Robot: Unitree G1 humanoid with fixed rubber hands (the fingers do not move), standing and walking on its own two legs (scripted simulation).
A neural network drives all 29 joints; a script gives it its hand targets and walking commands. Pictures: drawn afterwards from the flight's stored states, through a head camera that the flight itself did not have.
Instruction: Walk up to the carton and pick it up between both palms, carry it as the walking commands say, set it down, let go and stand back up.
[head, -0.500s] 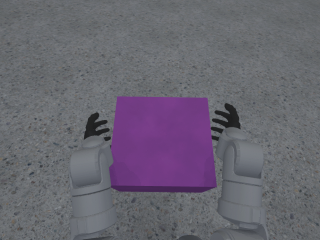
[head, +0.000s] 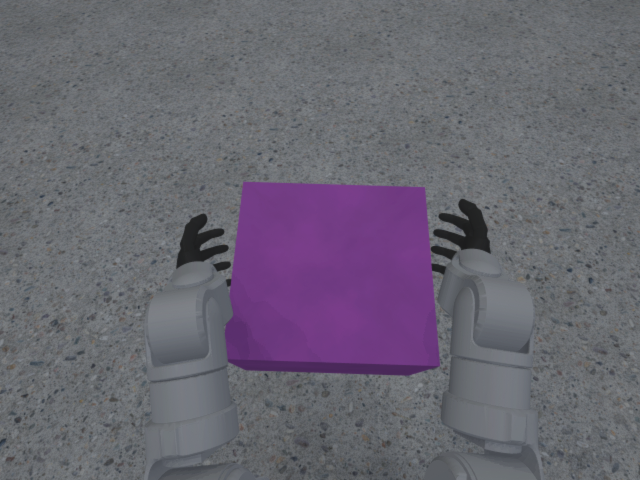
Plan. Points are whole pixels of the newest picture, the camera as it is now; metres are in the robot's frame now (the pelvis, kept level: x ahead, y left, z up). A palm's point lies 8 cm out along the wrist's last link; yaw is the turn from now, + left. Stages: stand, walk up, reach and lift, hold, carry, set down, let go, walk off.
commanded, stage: carry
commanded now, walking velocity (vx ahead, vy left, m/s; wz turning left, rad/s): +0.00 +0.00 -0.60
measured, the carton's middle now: (330, 283) +0.38 -0.01 +0.00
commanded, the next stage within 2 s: none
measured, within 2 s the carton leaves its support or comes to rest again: neither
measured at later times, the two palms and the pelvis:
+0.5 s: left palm (278, 272) +0.35 +0.05 +0.09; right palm (573, 309) +0.27 -0.24 +0.12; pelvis -0.01 -0.02 +0.00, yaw -16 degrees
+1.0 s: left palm (302, 298) +0.30 +0.03 +0.11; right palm out of the picture +0.21 -0.27 +0.13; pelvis -0.05 -0.03 -0.01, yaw -17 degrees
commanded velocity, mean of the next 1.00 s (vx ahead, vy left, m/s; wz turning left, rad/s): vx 0.00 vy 0.00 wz -0.13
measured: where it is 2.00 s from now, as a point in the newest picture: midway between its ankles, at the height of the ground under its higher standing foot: outside the picture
